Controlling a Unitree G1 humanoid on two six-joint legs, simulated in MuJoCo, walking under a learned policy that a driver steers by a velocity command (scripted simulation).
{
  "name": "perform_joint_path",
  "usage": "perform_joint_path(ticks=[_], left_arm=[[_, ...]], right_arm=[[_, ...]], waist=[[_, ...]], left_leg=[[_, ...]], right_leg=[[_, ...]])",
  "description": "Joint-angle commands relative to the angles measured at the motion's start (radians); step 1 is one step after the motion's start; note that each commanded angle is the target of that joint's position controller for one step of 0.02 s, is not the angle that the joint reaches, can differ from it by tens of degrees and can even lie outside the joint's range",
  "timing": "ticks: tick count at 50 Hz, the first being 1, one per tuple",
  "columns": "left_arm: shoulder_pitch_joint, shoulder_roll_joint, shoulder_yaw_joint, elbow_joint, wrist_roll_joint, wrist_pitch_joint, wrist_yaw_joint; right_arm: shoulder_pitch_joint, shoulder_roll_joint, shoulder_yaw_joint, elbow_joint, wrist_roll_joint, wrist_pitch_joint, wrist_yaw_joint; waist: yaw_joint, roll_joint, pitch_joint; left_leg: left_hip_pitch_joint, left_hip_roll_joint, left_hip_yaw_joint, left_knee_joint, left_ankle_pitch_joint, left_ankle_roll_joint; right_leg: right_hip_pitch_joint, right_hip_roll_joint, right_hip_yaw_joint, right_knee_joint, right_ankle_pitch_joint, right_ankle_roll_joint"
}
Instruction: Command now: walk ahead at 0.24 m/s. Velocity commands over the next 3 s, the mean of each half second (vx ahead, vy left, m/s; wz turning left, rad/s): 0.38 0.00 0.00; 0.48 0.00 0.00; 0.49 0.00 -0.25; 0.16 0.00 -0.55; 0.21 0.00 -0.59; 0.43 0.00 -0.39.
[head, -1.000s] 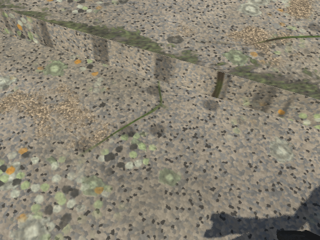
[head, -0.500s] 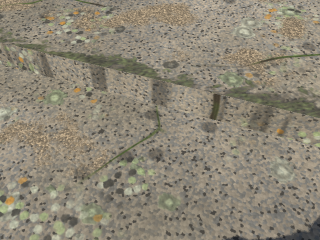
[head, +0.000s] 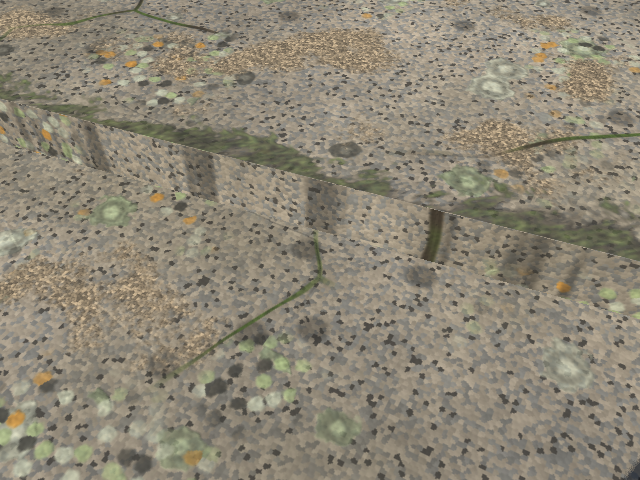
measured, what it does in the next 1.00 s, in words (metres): walks ahead: right foot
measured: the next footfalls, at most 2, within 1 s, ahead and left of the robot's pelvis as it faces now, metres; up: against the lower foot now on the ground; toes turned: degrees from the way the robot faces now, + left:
right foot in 0.58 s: +0.44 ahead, -0.10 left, +0.00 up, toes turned -3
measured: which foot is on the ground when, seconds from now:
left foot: down 0.00-0.60, up 0.62-1.00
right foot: down 0.00-0.12, up 0.14-0.56, down 0.58-1.00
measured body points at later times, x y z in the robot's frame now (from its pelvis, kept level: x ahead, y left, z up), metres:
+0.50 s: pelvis +0.19 +0.02 +0.00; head +0.22 +0.03 +0.45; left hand +0.42 +0.24 -0.10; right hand +0.08 -0.22 -0.14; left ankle +0.03 +0.12 -0.73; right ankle +0.38 -0.12 -0.70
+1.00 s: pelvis +0.48 -0.01 +0.01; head +0.50 -0.01 +0.46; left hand +0.46 +0.25 -0.13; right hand +0.67 -0.25 -0.10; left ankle +0.68 +0.15 -0.68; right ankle +0.40 -0.10 -0.73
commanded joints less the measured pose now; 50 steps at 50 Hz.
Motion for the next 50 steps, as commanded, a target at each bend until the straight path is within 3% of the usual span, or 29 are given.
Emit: perform_joint_path(ticks=[1,3,5,6,7,8,9,11,13,16,19,24,26,27,29,30,31,32,33,34,35,37,39,41,43,47,48,49,50], left_arm=[[0.025,0.197,0.048,-0.034,-0.006,-0.032,0.007],[-0.032,0.186,0.050,-0.057,-0.021,-0.038,0.000],[-0.072,0.163,0.044,-0.077,-0.021,-0.036,-0.008],[-0.088,0.107,0.027,-0.090,-0.009,-0.042,-0.014],[-0.092,0.055,0.014,-0.138,-0.003,-0.058,-0.011],[-0.116,0.099,0.027,-0.148,-0.026,-0.071,-0.011],[-0.110,0.112,0.030,-0.148,-0.046,-0.084,-0.019],[-0.102,0.122,0.039,-0.132,-0.030,-0.098,-0.026],[-0.110,0.115,0.047,-0.130,-0.013,-0.095,-0.039],[-0.185,0.067,0.038,-0.161,-0.006,-0.079,-0.047],[-0.317,0.036,0.021,-0.212,-0.008,-0.076,-0.051],[-0.425,0.053,0.016,-0.264,-0.017,-0.080,-0.072],[-0.402,0.081,0.026,-0.270,-0.017,-0.086,-0.081],[-0.352,0.105,0.038,-0.261,-0.016,-0.087,-0.081],[-0.071,0.174,0.081,-0.180,-0.018,-0.081,-0.069],[0.110,0.234,0.099,-0.140,-0.007,-0.074,-0.058],[0.173,0.280,0.103,-0.114,0.006,-0.072,-0.064],[0.133,0.190,0.077,-0.116,-0.001,-0.076,-0.066],[0.033,0.155,0.065,-0.130,-0.003,-0.085,-0.063],[-0.055,0.129,0.056,-0.150,0.003,-0.095,-0.065],[-0.104,0.105,0.050,-0.155,0.016,-0.103,-0.070],[-0.121,0.068,0.037,-0.142,0.026,-0.110,-0.076],[-0.089,0.087,0.038,-0.121,0.017,-0.111,-0.068],[-0.048,0.129,0.046,-0.109,0.018,-0.110,-0.051],[-0.007,0.142,0.049,-0.100,0.016,-0.103,-0.037],[0.074,0.157,0.049,-0.081,0.004,-0.092,-0.024],[0.121,0.095,0.033,-0.054,0.031,-0.092,-0.036],[0.141,0.092,0.032,-0.050,0.033,-0.092,-0.039],[0.144,0.105,0.036,-0.049,0.037,-0.091,-0.039]], right_arm=[[-0.106,-0.070,-0.011,-0.080,0.016,-0.055,0.021],[-0.050,-0.068,-0.013,-0.059,0.023,-0.074,0.034],[0.128,-0.081,-0.032,0.030,0.013,-0.076,0.035],[0.243,-0.128,-0.048,0.054,0.008,-0.077,0.032],[0.359,-0.253,-0.072,0.068,0.012,-0.083,0.038],[0.316,-0.185,-0.044,0.061,-0.006,-0.102,0.045],[0.232,-0.135,-0.027,0.034,-0.004,-0.116,0.046],[0.148,-0.104,-0.010,0.001,-0.002,-0.125,0.054],[0.173,-0.065,0.007,0.004,-0.010,-0.114,0.051],[0.226,-0.097,0.008,0.013,-0.014,-0.101,0.032],[0.235,-0.124,0.006,0.004,-0.016,-0.094,0.017],[0.296,-0.128,-0.003,0.025,0.002,-0.088,0.012],[0.276,-0.143,-0.012,0.019,0.002,-0.080,0.011],[0.260,-0.159,-0.018,0.013,-0.001,-0.075,0.011],[0.230,-0.157,-0.019,-0.002,-0.011,-0.057,0.011],[0.240,-0.123,-0.003,-0.026,-0.026,-0.056,0.014],[0.377,0.039,0.038,-0.028,-0.015,-0.078,0.029],[0.289,-0.054,0.018,-0.028,0.012,-0.110,0.037],[0.185,-0.112,0.000,-0.070,0.040,-0.130,0.039],[0.131,-0.123,-0.002,-0.084,0.038,-0.139,0.031],[0.105,-0.120,-0.011,-0.087,0.023,-0.136,0.022],[0.150,-0.079,-0.014,-0.082,0.012,-0.108,0.018],[0.128,-0.059,-0.012,-0.096,0.009,-0.088,0.015],[0.033,-0.074,-0.015,-0.136,-0.003,-0.081,0.012],[-0.046,-0.079,-0.016,-0.164,-0.010,-0.084,0.017],[-0.202,-0.060,-0.003,-0.205,-0.002,-0.099,0.034],[-0.211,-0.015,0.021,-0.220,-0.063,-0.070,0.071],[-0.231,-0.009,0.023,-0.229,-0.062,-0.057,0.083],[-0.242,-0.032,0.020,-0.240,-0.056,-0.052,0.086]], waist=[[0.019,-0.167,0.188],[-0.030,-0.134,0.162],[-0.099,-0.078,0.086],[-0.140,0.077,0.035],[-0.156,0.342,-0.027],[-0.128,0.227,0.006],[-0.087,0.149,0.080],[-0.050,0.083,0.106],[-0.044,0.096,0.087],[-0.056,0.075,0.091],[-0.080,0.074,0.123],[-0.083,0.084,0.161],[-0.045,0.090,0.126],[-0.010,0.110,0.077],[0.132,0.125,-0.099],[0.182,0.030,-0.229],[0.087,-0.260,-0.393],[0.120,-0.185,-0.330],[0.094,-0.154,-0.161],[0.059,-0.044,-0.089],[0.024,-0.008,-0.042],[-0.032,-0.044,-0.036],[-0.043,-0.051,0.005],[-0.029,-0.035,0.045],[-0.008,-0.030,0.057],[0.042,-0.035,0.069],[0.036,-0.015,0.072],[0.049,-0.045,0.081],[0.045,-0.059,0.086]], left_leg=[[-0.246,0.044,0.000,0.137,-0.092,0.041],[-0.110,0.044,0.025,-0.052,-0.052,0.065],[0.234,-0.032,0.076,-0.189,0.150,0.046],[0.366,0.096,-0.128,-0.286,0.069,0.082],[0.492,0.326,-0.574,-0.457,-0.072,0.231],[0.439,0.389,-0.712,-0.499,-0.180,0.288],[0.405,0.367,-0.617,-0.496,-0.183,0.263],[0.366,0.291,-0.413,-0.506,0.002,0.191],[0.335,0.226,-0.256,-0.513,0.232,0.151],[0.314,0.206,-0.160,-0.528,0.434,0.168],[0.234,0.180,-0.092,-0.562,0.444,0.161],[0.299,0.225,-0.054,-0.563,0.486,0.155],[0.369,0.248,-0.038,-0.493,0.651,0.138],[0.393,0.253,-0.031,-0.424,0.831,0.127],[0.329,0.200,0.016,-0.093,1.064,0.086],[0.079,0.149,0.033,0.219,0.762,0.061],[-0.273,-0.068,-0.013,0.586,-0.058,0.001],[-0.381,-0.043,-0.149,0.721,-0.159,0.025],[-0.457,0.008,-0.120,0.748,-0.086,0.043],[-0.412,0.065,-0.102,0.699,0.014,0.051],[-0.362,0.102,-0.088,0.638,0.075,0.049],[-0.260,0.140,-0.096,0.564,0.113,0.049],[-0.272,0.158,-0.079,0.481,0.118,0.033],[-0.355,0.169,-0.069,0.373,0.207,0.006],[-0.408,0.165,-0.061,0.239,0.332,-0.010],[-0.344,0.105,-0.002,-0.018,0.513,-0.017],[-0.261,0.087,0.074,-0.034,0.521,-0.018],[-0.234,0.084,0.075,-0.045,0.523,-0.011],[-0.237,0.083,0.061,-0.065,0.495,-0.002]], right_leg=[[-0.073,-0.339,0.447,-0.363,-0.387,-0.213],[-0.098,-0.279,0.326,-0.312,-0.268,-0.162],[-0.251,-0.156,0.165,-0.163,-0.109,-0.107],[-0.350,-0.068,0.046,0.111,0.008,-0.053],[-0.550,0.056,-0.039,0.427,-0.141,0.005],[-0.638,0.023,0.084,0.631,-0.227,-0.008],[-0.707,-0.030,0.120,0.701,-0.135,-0.036],[-0.709,-0.095,0.095,0.652,0.047,-0.056],[-0.632,-0.118,0.063,0.563,0.140,-0.041],[-0.630,-0.108,0.015,0.434,0.211,0.006],[-0.556,-0.076,-0.021,0.212,0.328,0.023],[-0.501,-0.050,-0.023,0.049,0.388,-0.017],[-0.447,-0.032,-0.025,0.019,0.346,-0.049],[-0.367,-0.006,-0.040,0.027,0.316,-0.066],[-0.006,0.046,-0.072,0.031,0.297,-0.116],[0.318,-0.132,0.141,0.060,0.238,-0.175],[0.592,-0.376,0.683,-0.112,-0.067,-0.346],[0.535,-0.354,0.787,-0.237,-0.152,-0.312],[0.387,-0.332,0.627,-0.254,-0.080,-0.268],[0.222,-0.300,0.495,-0.278,0.057,-0.244],[0.090,-0.268,0.395,-0.299,0.178,-0.229],[-0.029,-0.222,0.288,-0.347,0.238,-0.221],[-0.092,-0.212,0.229,-0.393,0.245,-0.232],[-0.094,-0.214,0.205,-0.427,0.247,-0.239],[-0.058,-0.201,0.171,-0.434,0.276,-0.225],[-0.027,-0.160,0.083,-0.430,0.311,-0.181],[-0.049,-0.141,0.041,-0.433,0.313,-0.169],[-0.044,-0.144,0.040,-0.429,0.318,-0.162],[0.000,-0.160,0.046,-0.411,0.345,-0.155]])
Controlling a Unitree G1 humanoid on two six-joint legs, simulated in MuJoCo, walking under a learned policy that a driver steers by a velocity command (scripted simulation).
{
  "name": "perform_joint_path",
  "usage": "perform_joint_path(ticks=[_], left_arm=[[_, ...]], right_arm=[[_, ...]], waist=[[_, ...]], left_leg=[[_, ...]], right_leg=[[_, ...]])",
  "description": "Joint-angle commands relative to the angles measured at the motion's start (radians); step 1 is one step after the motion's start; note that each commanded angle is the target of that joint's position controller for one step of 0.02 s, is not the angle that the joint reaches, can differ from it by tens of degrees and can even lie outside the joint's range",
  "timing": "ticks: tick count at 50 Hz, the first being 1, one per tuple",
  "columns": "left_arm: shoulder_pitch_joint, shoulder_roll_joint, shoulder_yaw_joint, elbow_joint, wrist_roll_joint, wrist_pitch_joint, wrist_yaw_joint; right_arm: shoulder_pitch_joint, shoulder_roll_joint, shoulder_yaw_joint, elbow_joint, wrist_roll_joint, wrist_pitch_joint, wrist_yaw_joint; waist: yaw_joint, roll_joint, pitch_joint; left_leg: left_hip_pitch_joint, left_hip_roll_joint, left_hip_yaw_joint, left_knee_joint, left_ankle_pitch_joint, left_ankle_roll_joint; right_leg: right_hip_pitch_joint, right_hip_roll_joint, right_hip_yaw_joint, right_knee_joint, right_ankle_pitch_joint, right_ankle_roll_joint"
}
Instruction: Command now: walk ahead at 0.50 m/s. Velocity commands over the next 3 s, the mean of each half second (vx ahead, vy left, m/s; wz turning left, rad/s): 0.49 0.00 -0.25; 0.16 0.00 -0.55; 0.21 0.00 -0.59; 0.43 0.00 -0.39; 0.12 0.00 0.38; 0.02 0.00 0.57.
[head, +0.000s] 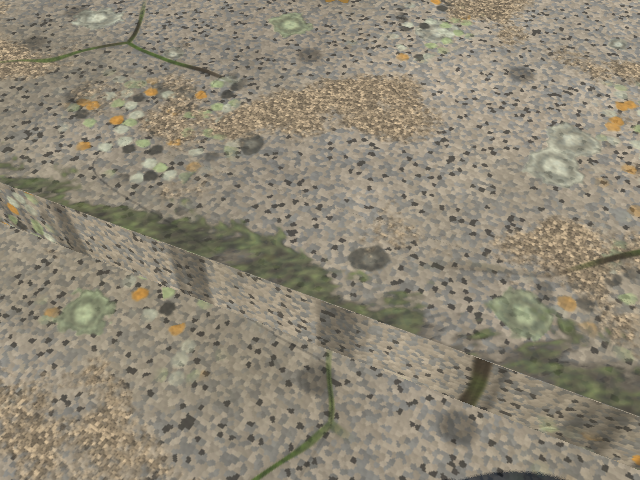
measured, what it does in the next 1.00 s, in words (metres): walks ahead, turning right: left foot, then right foot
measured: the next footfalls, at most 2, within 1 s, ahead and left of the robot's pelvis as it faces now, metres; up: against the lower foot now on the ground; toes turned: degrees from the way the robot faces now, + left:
left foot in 0.12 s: +0.25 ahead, +0.13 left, +0.00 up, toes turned +4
right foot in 0.62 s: +0.47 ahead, -0.08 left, +0.00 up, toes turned -18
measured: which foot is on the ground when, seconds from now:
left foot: up 0.00-0.10, down 0.12-0.60, up 0.62-1.00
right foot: down 0.00-0.14, up 0.16-0.60, down 0.62-1.00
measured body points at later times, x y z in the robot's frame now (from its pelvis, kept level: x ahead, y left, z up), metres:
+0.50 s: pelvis +0.27 +0.04 +0.00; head +0.31 +0.04 +0.45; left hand +0.44 +0.26 -0.14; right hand +0.22 -0.20 -0.15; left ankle +0.21 +0.13 -0.74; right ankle +0.40 -0.10 -0.70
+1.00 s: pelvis +0.39 +0.01 -0.01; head +0.43 -0.02 +0.44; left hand +0.58 +0.23 -0.13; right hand +0.39 -0.28 -0.15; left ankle +0.48 +0.15 -0.70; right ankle +0.43 -0.07 -0.74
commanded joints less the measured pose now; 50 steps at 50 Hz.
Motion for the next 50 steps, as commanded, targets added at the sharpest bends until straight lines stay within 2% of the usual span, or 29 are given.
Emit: perform_joint_path(ticks=[1,3,4,5,6,7,8,9,10,12,13,16,22,24,26,28,29,30,31,32,33,34,35,36,37,39,41,47,50], left_arm=[[0.033,0.134,0.023,-0.025,0.016,-0.006,0.001],[0.031,0.173,0.036,-0.023,0.023,0.002,0.008],[0.032,0.182,0.039,-0.022,0.024,0.006,0.011],[0.037,0.167,0.035,-0.018,0.025,0.012,0.011],[0.050,0.118,0.019,-0.038,0.020,0.012,0.011],[0.165,0.006,-0.007,-0.070,-0.029,0.007,0.000],[0.116,0.110,0.019,-0.050,-0.007,0.008,0.008],[0.037,0.125,0.029,-0.063,-0.005,0.009,0.005],[-0.002,0.103,0.023,-0.064,-0.009,0.007,-0.002],[-0.005,0.073,0.022,-0.056,0.015,0.031,-0.011],[0.005,0.056,0.020,-0.047,0.025,0.044,-0.016],[-0.057,0.044,0.022,-0.066,0.025,0.064,-0.026],[-0.273,0.014,0.004,-0.144,0.019,0.060,-0.045],[-0.315,0.000,-0.006,-0.162,0.023,0.056,-0.044],[-0.301,0.007,-0.006,-0.167,0.030,0.050,-0.039],[-0.211,0.036,0.004,-0.151,0.036,0.044,-0.032],[-0.136,0.054,0.012,-0.132,0.040,0.038,-0.027],[-0.036,0.074,0.024,-0.105,0.048,0.024,-0.021],[0.042,0.161,0.049,-0.096,0.056,0.011,-0.008],[0.006,0.276,0.081,-0.111,0.047,0.025,0.004],[0.048,0.265,0.082,-0.128,-0.001,0.045,0.007],[-0.062,0.224,0.075,-0.159,-0.009,0.062,0.015],[-0.146,0.159,0.059,-0.181,-0.013,0.075,0.019],[-0.190,0.116,0.046,-0.191,-0.013,0.081,0.023],[-0.196,0.105,0.043,-0.199,-0.014,0.083,0.026],[-0.179,0.134,0.049,-0.201,0.000,0.080,0.022],[-0.167,0.162,0.058,-0.205,0.006,0.080,0.020],[-0.145,0.182,0.070,-0.218,0.016,0.111,0.025],[-0.143,0.185,0.075,-0.220,0.020,0.118,0.021]], right_arm=[[-0.079,-0.045,0.005,-0.082,-0.016,0.012,0.026],[-0.056,-0.085,-0.006,-0.090,-0.016,0.003,0.019],[0.009,-0.099,-0.013,-0.074,-0.017,-0.007,0.013],[0.150,-0.112,-0.022,-0.030,-0.021,-0.020,0.004],[0.338,-0.169,-0.039,0.019,-0.041,-0.035,-0.011],[0.442,-0.304,-0.078,0.039,-0.050,-0.032,-0.020],[0.404,-0.255,-0.074,0.037,-0.015,-0.017,-0.016],[0.297,-0.187,-0.054,0.015,-0.008,-0.017,-0.015],[0.230,-0.113,-0.036,0.004,-0.006,-0.023,-0.011],[0.202,-0.058,-0.019,0.021,0.002,-0.035,-0.020],[0.213,-0.062,-0.018,0.032,0.002,-0.045,-0.022],[0.256,-0.070,-0.019,0.056,0.012,-0.068,-0.026],[0.306,-0.073,-0.013,0.085,0.007,-0.064,-0.037],[0.321,-0.087,-0.014,0.097,0.012,-0.061,-0.045],[0.335,-0.102,-0.017,0.107,0.014,-0.055,-0.055],[0.310,-0.127,-0.026,0.103,0.015,-0.042,-0.065],[0.294,-0.133,-0.030,0.097,0.017,-0.031,-0.066],[0.276,-0.138,-0.033,0.087,0.022,-0.018,-0.065],[0.298,-0.130,-0.032,0.066,0.020,-0.015,-0.060],[0.416,-0.025,-0.014,0.035,0.027,-0.011,-0.052],[0.375,-0.064,-0.015,0.036,0.015,0.000,-0.052],[0.318,-0.057,-0.013,0.021,0.013,0.005,-0.050],[0.267,-0.056,-0.013,0.013,0.005,0.006,-0.049],[0.236,-0.068,-0.016,0.005,-0.011,0.014,-0.053],[0.251,-0.071,-0.018,0.004,-0.021,0.031,-0.055],[0.277,-0.054,-0.014,0.003,-0.017,0.062,-0.061],[0.259,-0.051,-0.014,-0.012,-0.012,0.076,-0.063],[0.135,-0.069,-0.019,-0.072,-0.004,0.102,-0.070],[0.106,-0.071,-0.017,-0.091,0.003,0.097,-0.075]], waist=[[-0.021,-0.105,0.073],[-0.041,-0.115,0.058],[-0.068,-0.121,0.026],[-0.127,-0.102,-0.046],[-0.185,-0.033,-0.176],[-0.157,0.246,-0.321],[-0.161,0.165,-0.316],[-0.126,0.083,-0.171],[-0.107,0.027,-0.092],[-0.065,0.047,-0.014],[-0.056,0.056,-0.013],[-0.045,0.033,0.011],[-0.081,0.034,0.064],[-0.088,0.026,0.079],[-0.081,0.042,0.055],[-0.043,0.076,0.004],[-0.015,0.071,-0.038],[0.032,0.033,-0.096],[0.062,-0.063,-0.175],[-0.046,-0.273,-0.263],[0.006,-0.148,-0.386],[-0.024,-0.088,-0.266],[-0.045,-0.050,-0.145],[-0.065,-0.043,-0.085],[-0.076,-0.062,-0.086],[-0.087,-0.064,-0.125],[-0.083,-0.071,-0.143],[-0.040,-0.134,-0.108],[-0.029,-0.148,-0.083]], left_leg=[[0.137,-0.044,0.053,-0.052,-0.026,0.017],[0.155,-0.066,0.051,-0.102,-0.165,0.042],[0.223,-0.090,0.056,-0.132,-0.230,0.058],[0.380,-0.119,0.072,-0.199,-0.231,0.084],[0.652,-0.014,-0.033,-0.189,-0.242,0.124],[0.995,0.287,-0.491,-0.252,-0.342,0.245],[0.932,0.292,-0.631,-0.355,-0.402,0.242],[0.797,0.251,-0.456,-0.363,-0.433,0.211],[0.670,0.213,-0.344,-0.404,-0.379,0.189],[0.532,0.146,-0.172,-0.462,-0.264,0.132],[0.504,0.143,-0.133,-0.469,-0.199,0.135],[0.530,0.132,-0.024,-0.492,-0.068,0.140],[0.561,0.090,0.153,-0.498,0.041,0.132],[0.580,0.089,0.205,-0.445,0.244,0.126],[0.632,0.100,0.228,-0.354,0.439,0.111],[0.677,0.108,0.232,-0.207,0.624,0.096],[0.689,0.103,0.232,-0.074,0.634,0.091],[0.649,0.081,0.244,0.121,0.533,0.068],[0.474,0.037,0.244,0.381,0.167,0.022],[0.142,-0.136,0.202,0.729,-0.756,-0.029],[0.097,-0.145,0.012,0.788,-0.712,-0.033],[0.076,-0.094,-0.022,0.761,-0.612,-0.034],[0.076,-0.065,-0.025,0.679,-0.547,-0.039],[0.092,-0.056,-0.028,0.616,-0.516,-0.047],[0.144,-0.059,-0.027,0.583,-0.491,-0.053],[0.187,-0.082,-0.019,0.553,-0.478,-0.061],[0.175,-0.089,-0.024,0.503,-0.461,-0.063],[0.136,-0.111,-0.047,0.327,-0.436,-0.064],[0.167,-0.136,-0.056,0.228,-0.448,-0.052]], right_leg=[[-0.106,-0.261,0.094,-0.055,0.255,-0.117],[0.002,-0.293,0.100,0.032,0.401,-0.099],[0.037,-0.293,0.095,0.127,0.528,-0.087],[0.034,-0.261,0.065,0.307,0.617,-0.073],[-0.111,-0.212,0.039,0.563,0.454,-0.059],[-0.514,-0.045,-0.047,0.939,-0.039,-0.007],[-0.620,-0.032,0.082,1.061,-0.293,-0.027],[-0.654,-0.094,0.118,1.082,-0.214,-0.044],[-0.626,-0.135,0.119,1.038,-0.128,-0.046],[-0.555,-0.173,0.114,0.957,-0.066,-0.034],[-0.528,-0.170,0.105,0.956,-0.054,-0.026],[-0.601,-0.180,0.089,0.926,0.024,-0.010],[-0.627,-0.164,0.011,0.615,0.198,0.008],[-0.570,-0.131,-0.045,0.501,0.210,0.001],[-0.520,-0.096,-0.074,0.454,0.181,-0.016],[-0.444,-0.048,-0.087,0.427,0.104,-0.051],[-0.383,-0.019,-0.090,0.390,0.091,-0.075],[-0.258,-0.001,-0.081,0.294,0.195,-0.101],[-0.055,-0.134,0.074,0.283,0.556,-0.142],[0.221,-0.416,0.399,0.429,1.285,-0.309],[0.211,-0.447,0.491,0.329,1.221,-0.381],[0.072,-0.411,0.415,0.266,0.971,-0.356],[-0.065,-0.352,0.363,0.209,0.811,-0.312],[-0.147,-0.304,0.325,0.185,0.761,-0.271],[-0.201,-0.278,0.298,0.176,0.758,-0.246],[-0.236,-0.250,0.281,0.179,0.747,-0.223],[-0.241,-0.235,0.295,0.177,0.659,-0.206],[-0.252,-0.205,0.430,0.118,0.140,-0.155],[-0.250,-0.199,0.492,0.100,0.017,-0.144]])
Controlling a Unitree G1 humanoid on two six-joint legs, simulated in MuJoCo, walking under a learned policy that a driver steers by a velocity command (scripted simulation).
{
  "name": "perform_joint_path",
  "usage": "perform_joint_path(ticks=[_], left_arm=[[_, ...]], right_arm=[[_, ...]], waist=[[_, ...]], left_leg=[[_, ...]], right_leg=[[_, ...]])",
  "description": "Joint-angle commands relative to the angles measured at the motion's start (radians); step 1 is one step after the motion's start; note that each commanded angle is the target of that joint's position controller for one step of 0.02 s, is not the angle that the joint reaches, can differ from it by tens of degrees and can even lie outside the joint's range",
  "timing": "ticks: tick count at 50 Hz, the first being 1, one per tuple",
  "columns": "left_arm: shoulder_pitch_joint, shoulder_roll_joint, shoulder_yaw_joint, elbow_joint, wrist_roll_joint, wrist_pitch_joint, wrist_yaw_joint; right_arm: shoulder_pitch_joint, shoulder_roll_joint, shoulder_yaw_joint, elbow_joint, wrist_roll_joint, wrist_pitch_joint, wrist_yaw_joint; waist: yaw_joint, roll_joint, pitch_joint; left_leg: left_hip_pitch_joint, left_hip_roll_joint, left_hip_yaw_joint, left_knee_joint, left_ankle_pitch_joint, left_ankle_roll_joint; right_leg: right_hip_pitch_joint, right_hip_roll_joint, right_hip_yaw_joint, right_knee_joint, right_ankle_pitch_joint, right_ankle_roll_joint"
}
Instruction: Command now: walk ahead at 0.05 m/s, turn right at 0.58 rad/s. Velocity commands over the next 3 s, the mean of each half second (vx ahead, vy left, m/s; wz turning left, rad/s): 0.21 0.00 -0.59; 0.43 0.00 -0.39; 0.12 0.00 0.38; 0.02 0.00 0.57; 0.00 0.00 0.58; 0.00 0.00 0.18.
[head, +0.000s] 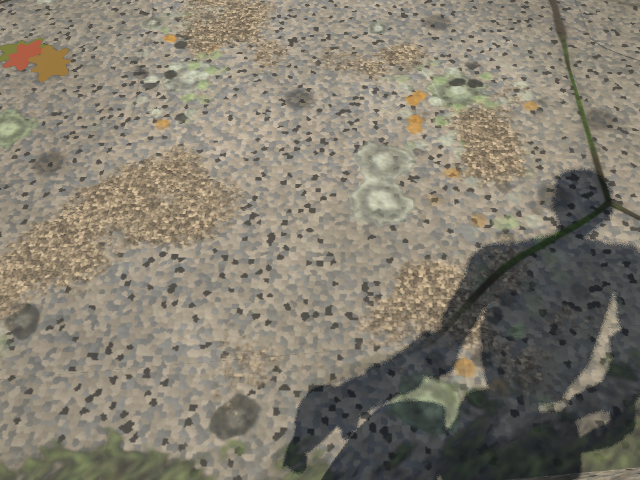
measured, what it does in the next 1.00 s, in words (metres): walks ahead, turning right: left foot, then right foot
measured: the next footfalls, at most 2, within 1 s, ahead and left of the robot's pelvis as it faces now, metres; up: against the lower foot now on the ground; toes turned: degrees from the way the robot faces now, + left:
left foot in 0.16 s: +0.07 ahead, +0.15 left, +0.00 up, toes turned -12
right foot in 0.56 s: +0.08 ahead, -0.10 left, +0.00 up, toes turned -21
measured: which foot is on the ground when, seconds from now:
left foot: up 0.00-0.14, down 0.16-0.56, up 0.58-1.00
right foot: down 0.00-0.16, up 0.18-0.54, down 0.56-1.00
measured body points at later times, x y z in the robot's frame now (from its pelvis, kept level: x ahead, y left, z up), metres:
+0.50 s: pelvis +0.05 +0.02 +0.01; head +0.07 +0.02 +0.46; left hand +0.28 +0.22 -0.11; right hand +0.03 -0.27 -0.11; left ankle +0.03 +0.15 -0.74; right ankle +0.02 -0.09 -0.71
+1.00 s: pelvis +0.20 -0.06 +0.00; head +0.23 -0.06 +0.45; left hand +0.29 +0.19 -0.13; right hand +0.30 -0.36 -0.06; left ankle +0.31 +0.01 -0.42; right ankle +0.04 -0.08 -0.74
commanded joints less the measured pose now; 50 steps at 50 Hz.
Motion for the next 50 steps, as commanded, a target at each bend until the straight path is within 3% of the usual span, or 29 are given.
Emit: perform_joint_path(ticks=[1,3,6,7,8,9,10,11,12,13,15,19,24,26,27,28,29,30,32,34,36,39,41,43,46,47,48,49,50], left_arm=[[-0.072,0.156,0.040,-0.111,-0.050,-0.017,0.028],[-0.082,0.165,0.041,-0.120,-0.039,-0.020,0.042],[-0.085,0.161,0.045,-0.141,-0.045,-0.007,0.044],[-0.021,0.154,0.041,-0.098,0.009,0.006,0.006],[-0.012,0.105,0.029,-0.115,0.001,0.004,-0.007],[-0.043,0.061,0.016,-0.155,-0.019,0.000,-0.013],[-0.046,0.134,0.029,-0.140,0.017,-0.006,-0.011],[-0.035,0.156,0.036,-0.127,0.027,-0.008,-0.020],[-0.002,0.140,0.035,-0.110,0.029,-0.007,-0.030],[0.021,0.133,0.032,-0.102,0.032,-0.003,-0.040],[-0.017,0.118,0.020,-0.116,0.025,-0.002,-0.061],[-0.137,0.090,-0.004,-0.163,0.014,-0.009,-0.079],[-0.173,0.086,-0.019,-0.194,0.006,-0.019,-0.077],[-0.090,0.077,-0.020,-0.175,0.012,-0.033,-0.066],[0.011,0.092,-0.011,-0.139,0.021,-0.046,-0.056],[0.129,0.147,0.006,-0.121,0.033,-0.058,-0.046],[0.183,0.303,0.038,-0.128,0.014,-0.056,-0.029],[0.236,0.279,0.041,-0.108,0.000,-0.050,-0.020],[0.103,0.171,0.009,-0.131,-0.006,-0.044,-0.016],[0.031,0.136,-0.006,-0.158,-0.008,-0.050,-0.009],[0.035,0.149,-0.007,-0.159,-0.006,-0.066,-0.009],[0.082,0.134,-0.011,-0.141,-0.001,-0.079,-0.006],[0.176,0.139,-0.010,-0.115,0.001,-0.085,0.000],[0.317,0.167,0.002,-0.060,0.008,-0.095,0.009],[0.419,0.151,-0.009,0.023,0.023,-0.114,0.020],[0.388,0.131,-0.020,0.040,0.017,-0.120,0.017],[0.378,0.112,-0.030,0.058,0.015,-0.119,0.013],[0.362,0.093,-0.041,0.088,-0.001,-0.114,0.015],[0.342,0.096,-0.048,0.101,-0.012,-0.103,0.012]], right_arm=[[-0.069,-0.102,-0.035,-0.084,0.049,-0.039,-0.030],[-0.047,-0.118,-0.036,-0.075,0.051,-0.067,-0.037],[0.038,-0.128,-0.044,-0.044,0.056,-0.083,-0.013],[0.158,-0.094,-0.023,-0.027,0.010,-0.062,-0.009],[0.173,-0.146,-0.037,-0.032,-0.006,-0.057,-0.015],[0.130,-0.251,-0.056,-0.068,-0.028,-0.049,-0.020],[0.037,-0.250,-0.061,-0.088,-0.041,-0.044,-0.015],[0.000,-0.178,-0.043,-0.108,-0.030,-0.046,-0.013],[-0.030,-0.149,-0.032,-0.115,-0.018,-0.051,-0.010],[-0.041,-0.148,-0.029,-0.123,-0.013,-0.058,-0.008],[0.018,-0.151,-0.030,-0.118,-0.013,-0.070,0.002],[0.146,-0.180,-0.047,-0.087,-0.014,-0.093,0.022],[0.159,-0.209,-0.064,-0.088,-0.012,-0.095,0.040],[0.145,-0.210,-0.064,-0.092,0.009,-0.087,0.037],[0.133,-0.193,-0.056,-0.097,0.021,-0.085,0.032],[0.102,-0.151,-0.038,-0.130,0.020,-0.085,0.029],[0.059,-0.045,-0.005,-0.223,-0.003,-0.089,0.039],[0.043,-0.118,-0.018,-0.194,-0.031,-0.076,0.031],[0.054,-0.130,-0.017,-0.181,-0.016,-0.087,0.048],[0.091,-0.140,-0.016,-0.168,-0.028,-0.082,0.056],[0.143,-0.102,-0.003,-0.164,-0.030,-0.068,0.062],[0.107,-0.089,0.007,-0.187,-0.020,-0.058,0.049],[0.020,-0.087,0.004,-0.225,-0.024,-0.057,0.038],[-0.110,-0.068,0.004,-0.303,-0.021,-0.057,0.022],[-0.261,0.018,0.047,-0.391,-0.008,-0.068,0.003],[-0.269,0.029,0.057,-0.404,0.001,-0.070,0.003],[-0.298,0.052,0.066,-0.426,0.003,-0.066,0.002],[-0.334,0.078,0.083,-0.465,0.000,-0.056,0.002],[-0.334,0.087,0.097,-0.487,0.001,-0.040,0.006]], waist=[[-0.009,-0.114,-0.134],[-0.019,-0.137,-0.140],[-0.055,-0.139,-0.131],[-0.075,-0.112,-0.152],[-0.071,0.002,-0.148],[-0.061,0.227,-0.130],[-0.049,0.202,-0.070],[-0.022,0.117,-0.067],[0.002,0.091,-0.052],[0.010,0.109,-0.059],[-0.034,0.116,-0.045],[-0.110,0.123,-0.046],[-0.113,0.189,-0.058],[-0.061,0.164,-0.101],[-0.008,0.096,-0.167],[0.053,-0.032,-0.247],[0.042,-0.327,-0.240],[0.084,-0.152,-0.224],[0.000,-0.051,-0.067],[-0.048,-0.084,-0.050],[-0.073,-0.119,-0.116],[-0.060,-0.102,-0.095],[-0.007,-0.110,-0.073],[0.046,-0.082,-0.023],[0.057,-0.041,0.048],[0.028,-0.025,0.066],[0.026,-0.061,0.077],[-0.004,-0.057,0.112],[-0.027,-0.032,0.097]], left_leg=[[0.008,-0.048,-0.065,-0.112,-0.015,-0.002],[0.043,-0.052,-0.077,-0.200,-0.010,0.001],[0.204,-0.076,-0.039,-0.406,0.053,0.023],[0.340,-0.078,0.014,-0.528,0.059,0.056],[0.436,0.049,-0.118,-0.654,-0.010,0.096],[0.474,0.299,-0.419,-0.771,-0.195,0.202],[0.331,0.368,-0.458,-0.782,-0.185,0.273],[0.281,0.321,-0.382,-0.760,-0.153,0.259],[0.266,0.255,-0.277,-0.745,-0.086,0.221],[0.298,0.210,-0.203,-0.731,-0.031,0.193],[0.368,0.180,-0.110,-0.711,0.065,0.193],[0.481,0.217,-0.060,-0.695,0.205,0.218],[0.425,0.226,0.043,-0.615,0.398,0.193],[0.415,0.218,0.092,-0.481,0.604,0.169],[0.361,0.176,0.157,-0.304,0.676,0.138],[0.158,0.138,0.212,-0.049,0.473,0.085],[-0.229,-0.026,0.243,0.183,-0.168,0.022],[-0.276,0.021,0.071,0.331,-0.193,0.030],[-0.255,0.084,0.042,0.304,-0.027,0.033],[-0.161,0.081,0.068,0.252,0.055,0.014],[-0.086,0.041,0.115,0.329,0.055,0.002],[-0.143,0.053,0.121,0.366,0.014,0.014],[-0.398,0.049,0.115,0.655,-0.085,0.038],[-0.826,0.043,0.053,1.035,-0.266,0.070],[-1.212,0.013,-0.006,1.369,-0.448,0.133],[-1.181,0.009,-0.005,1.325,-0.453,0.146],[-1.160,-0.004,0.026,1.342,-0.481,0.152],[-1.111,0.002,0.008,1.282,-0.490,0.170],[-0.994,0.012,0.109,1.105,-0.431,0.161]], right_leg=[[0.143,-0.284,0.432,-0.193,-0.226,-0.093],[0.183,-0.293,0.461,-0.193,-0.243,-0.094],[0.138,-0.241,0.447,-0.177,-0.172,-0.068],[0.076,-0.193,0.376,-0.117,-0.160,-0.019],[-0.052,-0.114,0.309,-0.034,-0.333,0.046],[-0.252,0.045,0.091,0.220,-0.440,0.101],[-0.266,-0.001,0.024,0.443,-0.400,0.111],[-0.219,-0.044,0.045,0.545,-0.331,0.110],[-0.211,-0.049,0.040,0.609,-0.267,0.114],[-0.224,-0.056,0.025,0.660,-0.224,0.122],[-0.278,-0.080,-0.020,0.647,-0.199,0.138],[-0.273,-0.123,-0.061,0.451,-0.217,0.154],[-0.052,-0.098,-0.187,0.182,-0.293,0.092],[0.081,-0.062,-0.208,0.021,-0.188,0.056],[0.243,-0.045,-0.184,-0.068,-0.130,0.034],[0.459,-0.195,0.031,-0.121,-0.161,-0.003],[0.617,-0.460,0.474,-0.171,-0.021,-0.129],[0.572,-0.482,0.483,-0.150,-0.002,-0.213],[0.367,-0.377,0.309,-0.183,-0.041,-0.172],[0.265,-0.287,0.216,-0.210,0.120,-0.135],[0.230,-0.269,0.147,-0.176,0.379,-0.152],[0.225,-0.281,0.160,-0.193,0.320,-0.176],[0.363,-0.353,0.283,-0.198,0.240,-0.242],[0.578,-0.450,0.396,-0.175,0.147,-0.289],[0.701,-0.497,0.326,-0.172,0.168,-0.207],[0.625,-0.473,0.250,-0.209,0.126,-0.152],[0.553,-0.449,0.195,-0.245,0.089,-0.123],[0.429,-0.422,0.135,-0.276,0.085,-0.079],[0.337,-0.378,0.064,-0.361,0.082,-0.061]])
